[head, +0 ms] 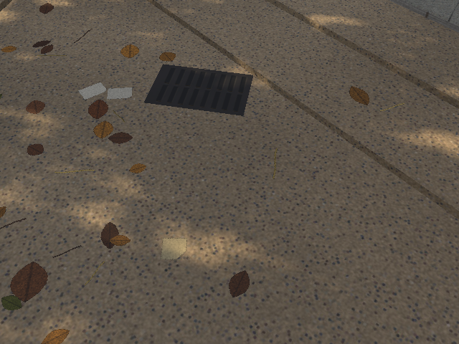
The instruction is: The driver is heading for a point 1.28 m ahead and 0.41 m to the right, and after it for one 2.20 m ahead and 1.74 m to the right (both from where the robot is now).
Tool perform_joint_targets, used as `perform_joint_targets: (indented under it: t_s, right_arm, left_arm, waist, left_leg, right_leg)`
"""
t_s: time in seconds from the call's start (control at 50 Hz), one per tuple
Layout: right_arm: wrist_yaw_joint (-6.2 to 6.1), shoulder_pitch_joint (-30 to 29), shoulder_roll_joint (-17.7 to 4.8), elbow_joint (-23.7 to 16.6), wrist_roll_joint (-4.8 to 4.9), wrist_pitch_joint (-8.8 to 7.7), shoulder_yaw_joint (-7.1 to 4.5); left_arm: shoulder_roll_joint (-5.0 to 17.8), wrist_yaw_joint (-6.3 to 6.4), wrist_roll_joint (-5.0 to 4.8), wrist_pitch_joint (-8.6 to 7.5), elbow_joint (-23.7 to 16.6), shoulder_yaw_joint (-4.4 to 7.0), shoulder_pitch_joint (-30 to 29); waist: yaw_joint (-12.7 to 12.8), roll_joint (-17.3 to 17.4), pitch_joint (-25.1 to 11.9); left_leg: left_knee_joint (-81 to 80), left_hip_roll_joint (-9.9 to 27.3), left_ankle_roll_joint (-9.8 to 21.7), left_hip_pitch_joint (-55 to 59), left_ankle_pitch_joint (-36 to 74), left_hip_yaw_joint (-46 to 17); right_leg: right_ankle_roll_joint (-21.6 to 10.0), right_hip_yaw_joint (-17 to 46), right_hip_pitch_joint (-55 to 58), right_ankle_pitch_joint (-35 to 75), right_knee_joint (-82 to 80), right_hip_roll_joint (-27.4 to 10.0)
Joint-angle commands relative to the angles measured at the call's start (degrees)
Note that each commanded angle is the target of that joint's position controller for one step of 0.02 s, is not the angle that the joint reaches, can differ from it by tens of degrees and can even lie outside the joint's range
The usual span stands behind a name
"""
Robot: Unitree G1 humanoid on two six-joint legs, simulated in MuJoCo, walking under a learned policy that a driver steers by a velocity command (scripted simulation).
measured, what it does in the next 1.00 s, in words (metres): walks ahead, turning right: right foot, then left foot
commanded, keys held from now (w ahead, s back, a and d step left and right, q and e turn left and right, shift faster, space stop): w+e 0.88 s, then w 0.12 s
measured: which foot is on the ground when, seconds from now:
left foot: down 0.00-0.30, up 0.32-0.78, down 0.80-1.00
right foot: up 0.00-0.30, down 0.32-0.80, up 0.82-1.00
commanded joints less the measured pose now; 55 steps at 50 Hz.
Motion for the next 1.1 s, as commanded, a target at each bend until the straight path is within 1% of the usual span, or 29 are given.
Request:
perform_joint_targets:
  t_s: [0.02,0.12,0.22,0.26,0.28,0.3,0.32,0.34,0.36,0.38,0.4,0.42,0.44,0.5,0.56,0.62,0.72,0.76,0.78,0.8,0.82,0.84,0.86,0.88,0.9,0.94,1.0,1.04,1.1]
  right_arm:
    - [-1.34,-2.76,-7.53,-3.05,-0.31,-1.18,-1.09]
    - [-2.37,1.66,-9.22,-2.2,0.2,-0.91,-1.09]
    - [-2.61,5.13,-10.01,-1.04,0.73,1.1,-1.53]
    - [-2.96,3.24,-11.7,-2.23,0.74,2.05,-2.02]
    - [-3.21,2.35,-12.33,-2.92,0.55,2.64,-2.21]
    - [-3.49,1.49,-11.98,-3.8,0.42,3.17,-2.01]
    - [-3.68,2.24,-10.67,-5.66,-0.37,2.8,-1.24]
    - [-2.17,8.33,-1.36,-7.79,-1.53,0.62,1.68]
    - [-1.19,2.33,-7.75,-8.4,0.92,-2.12,0.31]
    - [-0.77,-3.11,-10.1,-10.4,2.75,-3.55,-0.36]
    - [-1.07,-5.1,-9.64,-10.86,2.24,-4.07,-0.21]
    - [-1.5,-5.63,-9.76,-10.54,1.14,-3.78,-0.75]
    - [-1.6,-4.55,-9.84,-10.73,0.76,-2.88,-1.16]
    - [-1.92,-4.76,-7.57,-12.18,-0.43,-0.77,-1.21]
    - [-2.18,-12.09,-6.24,-14.87,-0.77,-0.42,-0.79]
    - [-1.81,-17.8,-5.36,-16.96,-0.1,-0.75,-0.39]
    - [-0.96,-20.45,-8.73,-19.39,0.71,-1.74,-1.36]
    - [-0.79,-16.76,-10.0,-18.71,0.79,-2.48,-2.03]
    - [-1.03,-11.39,-11.33,-17.4,0.39,-2.79,-2.84]
    - [-1.42,-2.94,-14.06,-16.47,-0.57,-3.0,-3.72]
    - [-1.74,4.67,-19.15,-15.06,-1.28,-2.18,-5.16]
    - [-1.33,4.82,-15.46,-14.64,0.3,-1.7,-4.46]
    - [-1.45,1.71,-10.7,-15.99,0.65,-1.34,-3.24]
    - [-1.56,-1.31,-9.21,-16.59,0.28,-0.82,-2.67]
    - [-1.42,-3.22,-8.07,-16.15,-0.09,-0.55,-2.2]
    - [-1.15,-4.11,-7.11,-15.22,-0.68,-0.75,-1.76]
    - [-0.75,-2.84,-8.98,-13.56,0.04,-1.5,-2.43]
    - [-0.81,-2.42,-10.23,-12.87,0.47,-1.44,-2.75]
    - [-1.02,-1.13,-11.29,-12.02,1.15,-0.65,-2.79]
  left_arm:
    - [2.39,-0.12,0.4,0.52,-2.06,0.7,2.54]
    - [0.9,-1.82,0.05,0.0,-5.58,-0.31,-7.84]
    - [1.29,-4.06,-0.08,-0.03,-9.96,-0.73,-13.78]
    - [3.13,-4.82,-0.02,0.02,-10.98,0.03,-11.49]
    - [4.95,-4.97,-0.04,0.16,-10.35,1.04,-6.51]
    - [7.86,-4.77,-0.2,0.29,-8.16,2.78,2.69]
    - [13.59,-3.73,-0.04,0.77,-6.54,4.85,12.42]
    - [18.07,-3.64,-0.17,0.57,-6.78,5.43,12.84]
    - [12.52,-3.36,0.35,0.47,-7.03,4.0,15.19]
    - [9.86,-2.95,0.71,0.19,-7.38,3.31,12.05]
    - [8.44,-2.84,0.7,0.01,-8.73,2.82,7.53]
    - [6.79,-2.89,0.93,0.05,-10.09,2.28,3.53]
    - [5.84,-2.79,1.51,0.01,-10.98,1.83,1.63]
    - [7.67,-2.09,0.75,-0.06,-11.34,2.22,2.3]
    - [9.68,-0.9,0.3,0.26,-11.13,2.88,5.07]
    - [9.89,-0.62,0.16,0.72,-10.62,3.02,7.58]
    - [9.2,-0.19,-0.15,1.44,-9.9,3.02,9.84]
    - [9.11,0.1,0.14,2.0,-10.55,3.04,8.74]
    - [7.7,0.05,0.3,2.12,-11.23,2.5,7.95]
    - [4.82,-0.23,0.92,1.96,-12.56,1.32,6.97]
    - [1.07,-0.35,-0.27,1.32,-13.93,0.16,14.63]
    - [5.14,-0.23,-1.11,1.1,-13.65,0.41,16.42]
    - [9.78,-0.24,-1.13,1.42,-13.52,1.58,11.52]
    - [10.1,-0.15,-0.5,1.83,-14.32,1.8,7.53]
    - [9.04,-0.26,0.28,1.85,-15.15,1.77,4.98]
    - [6.22,-0.76,-0.02,2.16,-15.44,1.48,5.62]
    - [3.79,-0.9,0.21,2.42,-16.42,0.71,4.32]
    - [3.41,-1.12,0.76,2.1,-17.44,0.25,1.59]
    - [2.41,-2.0,0.66,1.21,-18.66,-0.5,-3.88]
  waist:
    - [2.67,5.22,2.73]
    - [-0.99,4.31,3.58]
    - [-2.24,3.95,4.86]
    - [0.14,6.16,2.06]
    - [3.02,7.3,-1.47]
    - [7.69,6.59,-6.34]
    - [10.89,0.02,-13.0]
    - [4.72,-13.52,-19.74]
    - [8.69,-7.86,-22.65]
    - [8.73,-6.06,-14.25]
    - [6.47,0.75,-10.09]
    - [4.06,3.92,-6.72]
    - [1.94,3.17,-5.78]
    - [0.3,2.05,-3.28]
    - [2.29,0.77,-1.07]
    - [4.82,-1.55,-0.71]
    - [4.96,-3.26,-0.95]
    - [2.69,-4.87,-1.94]
    - [0.0,-4.66,-4.92]
    - [-3.94,-1.14,-12.14]
    - [-2.14,15.28,-20.79]
    - [-1.94,19.54,-20.61]
    - [-3.14,12.24,-12.44]
    - [-2.62,7.61,-7.4]
    - [-1.62,6.27,-3.35]
    - [0.73,8.32,-1.16]
    - [1.43,7.38,-0.57]
    - [1.19,6.27,-0.65]
    - [-0.61,6.25,0.24]
  left_leg:
    - [-12.09,16.31,9.02,-3.69,6.95,-9.76]
    - [-12.54,15.84,6.29,1.76,9.31,-2.63]
    - [-6.35,19.85,4.69,15.2,17.02,0.34]
    - [1.03,20.15,3.29,16.77,35.48,2.39]
    - [8.73,19.63,2.43,16.31,45.57,3.69]
    - [20.93,17.4,0.69,12.44,48.39,5.67]
    - [39.64,14.78,-1.73,-2.08,32.66,6.43]
    - [59.29,1.36,-5.13,-28.19,-20.45,0.37]
    - [64.85,2.45,-3.57,-35.32,-22.94,-10.4]
    - [63.84,5.53,-1.99,-39.69,-17.86,-10.46]
    - [59.29,8.23,-1.59,-37.33,-13.09,-10.17]
    - [54.07,9.9,-2.11,-33.06,-10.77,-9.75]
    - [51.46,11.02,-2.63,-28.72,-9.76,-10.14]
    - [42.64,10.82,-5.64,-26.11,-7.08,-8.42]
    - [28.54,8.73,-7.55,-25.83,4.22,-7.33]
    - [16.84,5.77,-7.3,-21.2,14.27,-6.58]
    - [10.16,4.92,-5.61,-19.15,10.46,-9.36]
    - [8.49,4.54,-3.95,-14.21,5.81,-8.54]
    - [6.84,5.06,-2.32,-6.13,5.74,-8.11]
    - [8.73,12.72,1.12,8.06,4.1,-14.53]
    - [6.45,26.31,10.48,29.92,-4.22,-38.05]
    - [1.96,29.92,12.1,31.14,-16.57,-50.58]
    - [0.72,27.42,9.23,23.9,-19.52,-42.58]
    - [0.07,24.93,7.0,16.21,-14.27,-34.0]
    - [-1.72,22.21,6.52,9.08,-8.25,-28.64]
    - [-4.85,18.82,6.12,1.98,-2.38,-21.5]
    - [-7.81,18.71,8.33,0.54,5.22,-16.2]
    - [-8.51,18.65,8.71,1.69,9.89,-13.15]
    - [-8.62,16.49,7.02,1.7,12.23,-7.92]
  right_leg:
    - [1.06,1.56,-3.18,9.3,-6.95,-2.24]
    - [0.29,-1.41,-1.53,20.0,-23.39,1.17]
    - [-2.04,-3.27,-6.02,12.07,-28.93,2.82]
    - [-3.96,-6.79,0.1,5.81,-29.06,5.82]
    - [-5.17,-8.62,7.25,3.81,-28.91,8.28]
    - [-7.06,-9.15,19.67,5.89,-31.67,11.05]
    - [-11.1,5.03,38.19,6.34,-32.67,2.76]
    - [-22.68,38.68,58.66,-2.61,-39.49,-11.34]
    - [-21.85,44.63,61.71,-5.75,-45.91,-11.71]
    - [-18.55,35.47,56.18,-1.05,-46.11,-9.66]
    - [-16.77,28.29,47.25,5.07,-46.53,-7.28]
    - [-15.55,22.86,38.42,11.7,-47.58,-5.26]
    - [-15.18,20.09,32.97,15.36,-48.97,-3.83]
    - [-15.53,15.27,25.27,20.11,-51.31,-1.75]
    - [-13.53,11.57,22.09,17.76,-51.66,1.29]
    - [-10.51,10.86,20.65,11.99,-50.52,3.12]
    - [-9.05,18.5,28.23,7.57,-44.23,-0.11]
    - [-8.22,20.78,29.81,10.15,-40.08,-0.22]
    - [-6.77,19.71,28.68,13.12,-34.8,2.4]
    - [-4.68,15.87,22.46,9.6,-21.18,5.72]
    - [-0.17,7.77,2.15,-11.21,-1.58,14.0]
    - [0.45,7.96,-7.63,-22.02,8.55,10.76]
    - [0.78,8.29,-10.52,-17.23,12.06,7.92]
    - [1.06,5.96,-9.29,-12.7,11.76,5.67]
    - [1.1,5.48,-7.54,-9.62,8.74,4.29]
    - [0.67,4.92,-2.75,-6.95,4.52,2.41]
    - [1.09,3.89,-2.85,-4.21,-2.46,2.09]
    - [1.47,2.91,-3.41,0.86,-8.96,1.52]
    - [1.49,-0.34,-0.41,9.51,-19.99,1.88]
